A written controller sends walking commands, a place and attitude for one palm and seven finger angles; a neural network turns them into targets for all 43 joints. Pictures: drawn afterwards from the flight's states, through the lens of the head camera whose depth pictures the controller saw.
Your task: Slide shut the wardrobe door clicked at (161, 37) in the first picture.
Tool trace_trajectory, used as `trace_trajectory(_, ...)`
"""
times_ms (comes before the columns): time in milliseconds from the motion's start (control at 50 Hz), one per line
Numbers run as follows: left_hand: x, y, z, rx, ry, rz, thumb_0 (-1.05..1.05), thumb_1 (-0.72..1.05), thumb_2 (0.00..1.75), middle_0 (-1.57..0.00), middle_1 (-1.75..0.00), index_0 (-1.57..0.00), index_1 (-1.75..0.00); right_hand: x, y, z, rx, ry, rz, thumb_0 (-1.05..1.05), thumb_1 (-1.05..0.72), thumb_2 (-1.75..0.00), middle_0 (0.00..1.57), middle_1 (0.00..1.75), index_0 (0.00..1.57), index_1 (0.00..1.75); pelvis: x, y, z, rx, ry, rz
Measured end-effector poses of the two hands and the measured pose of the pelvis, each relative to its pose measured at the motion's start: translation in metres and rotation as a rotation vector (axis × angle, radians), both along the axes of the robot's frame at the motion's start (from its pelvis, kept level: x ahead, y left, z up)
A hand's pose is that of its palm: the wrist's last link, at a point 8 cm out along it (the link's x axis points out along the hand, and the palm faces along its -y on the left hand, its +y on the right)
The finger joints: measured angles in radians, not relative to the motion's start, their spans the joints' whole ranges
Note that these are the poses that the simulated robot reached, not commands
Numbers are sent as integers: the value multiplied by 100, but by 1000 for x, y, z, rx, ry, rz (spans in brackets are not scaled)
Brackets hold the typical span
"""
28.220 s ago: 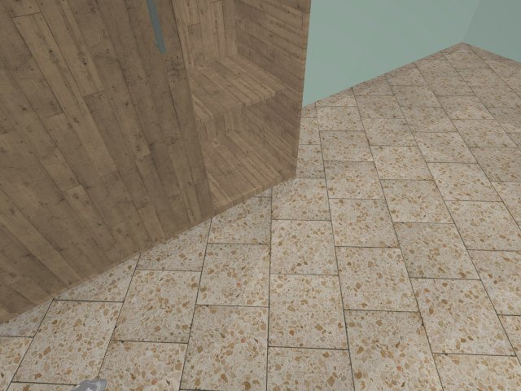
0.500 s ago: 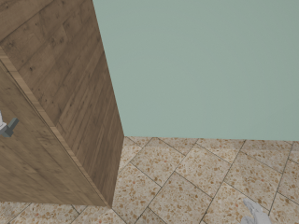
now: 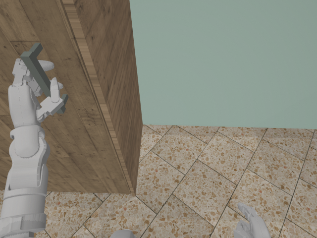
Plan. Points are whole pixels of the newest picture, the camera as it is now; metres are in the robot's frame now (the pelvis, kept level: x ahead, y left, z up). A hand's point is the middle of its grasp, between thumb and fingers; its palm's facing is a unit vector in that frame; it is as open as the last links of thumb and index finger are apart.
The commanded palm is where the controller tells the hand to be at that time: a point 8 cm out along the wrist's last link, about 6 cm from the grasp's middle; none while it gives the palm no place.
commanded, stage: stop walking and hold the door there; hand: left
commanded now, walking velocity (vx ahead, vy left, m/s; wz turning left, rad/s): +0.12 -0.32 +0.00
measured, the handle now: (49, 81) +0.40 +0.26 +0.19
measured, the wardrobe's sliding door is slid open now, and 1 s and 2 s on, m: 0.00 0.00 0.00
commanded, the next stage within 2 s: loosen the grip on the handle in 0.96 s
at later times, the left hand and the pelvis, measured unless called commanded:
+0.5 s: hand (58, 99) +0.35 +0.23 +0.18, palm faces +0.20 -0.97 -0.11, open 5.6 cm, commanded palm +0.32 +0.25 +0.16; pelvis +0.00 +0.07 +0.01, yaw -2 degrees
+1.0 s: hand (59, 99) +0.35 +0.23 +0.18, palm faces +0.25 -0.96 -0.14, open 5.7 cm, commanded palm +0.32 +0.25 +0.16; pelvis +0.01 +0.06 +0.02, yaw -1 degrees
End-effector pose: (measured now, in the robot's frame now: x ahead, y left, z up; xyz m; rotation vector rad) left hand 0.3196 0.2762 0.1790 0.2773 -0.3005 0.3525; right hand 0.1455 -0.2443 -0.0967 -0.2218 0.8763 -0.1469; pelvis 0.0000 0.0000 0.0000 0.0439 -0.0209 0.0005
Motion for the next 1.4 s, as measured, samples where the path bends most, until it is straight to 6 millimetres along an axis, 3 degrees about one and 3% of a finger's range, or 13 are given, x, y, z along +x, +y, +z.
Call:
trace_trajectory(60, 3, 3, -3, -37, -45, -75, -13, 72, 83, -46, -140, -23, -135, -2, 15, -5, -37, -38, -31, 1, -91, -90, 20, 30, 20, 30, -10, 27, -14, -23, -3, 6)
trace_trajectory(240, 3, 1, -2, -110, -7, -142, -9, 78, 83, -46, -141, -20, -135, -20, 93, -4, 95, 10, 35, 1, -91, -90, 20, 30, 20, 30, -17, 54, 2, -55, -14, -11)
trace_trajectory(360, 4, 2, -2, -125, 20, -194, -6, 80, 85, -46, -141, -25, -138, -20, 113, 2, 95, 18, 26, 1, -91, -90, 20, 30, 20, 30, -9, 70, 9, -52, 5, -26)
trace_trajectory(500, 3, 1, -1, -124, 39, -177, -5, 80, 84, -46, -141, -25, -139, -3, 108, 13, 86, -16, 56, 1, -91, -90, 20, 30, 20, 30, -5, 66, 13, -49, -1, -28)
trace_trajectory(640, 1, -2, 0, -112, 57, -137, -5, 81, 84, -45, -140, -22, -140, 16, 83, 19, 63, -71, 30, 1, -91, -90, 20, 30, 20, 30, -2, 57, 14, -56, 18, -21)
trace_trajectory(800, 0, -4, 1, -115, 74, -118, -4, 81, 84, -45, -140, -21, -140, 20, 60, 24, 18, -79, -10, 1, -91, -90, 20, 30, 20, 30, 7, 55, 17, -49, 22, -17)
trace_trajectory(920, 0, -3, 2, -111, 80, -117, -4, 81, 83, -45, -140, -21, -140, 17, 60, 23, 18, -64, -24, 1, -91, -90, 20, 30, 20, 30, 11, 56, 18, -48, 19, -16)
trace_trajectory(1060, 0, -2, 2, -101, 80, -134, -5, 81, 83, -45, -140, -22, -140, 13, 73, 19, 36, -43, -24, 1, -91, -90, 20, 30, 20, 30, 14, 62, 19, -50, 21, -17)
trace_trajectory(1120, 10, 13, 10, 9, 114, -189, -6, 69, 80, -49, -141, -25, -140, 10, 77, 20, 36, -47, 1, 1, -91, -90, 20, 30, 20, 30, 3, 61, 17, -50, 18, -21)
trace_trajectory(1200, 0, 26, 10, -190, 81, -179, -3, 51, 71, -56, -141, -33, -140, 4, 78, 26, 46, -98, 39, 1, -91, -90, 20, 30, 20, 30, -11, 61, 16, -42, 21, -11)
trace_trajectory(1320, -9, 17, 8, -161, 53, -55, 0, 14, 53, -49, -138, -25, -132, -10, 74, 34, 47, -207, 41, 1, -91, -90, 20, 30, 20, 30, -25, 62, 9, -35, 8, -4)
trace_trajectory(1400, -7, 12, 6, -120, 50, -70, 0, -16, 39, -45, -136, -20, -129, -25, 72, 30, 31, -203, 34, 1, -91, -90, 20, 30, 20, 30, -30, 60, 7, -34, 2, -2)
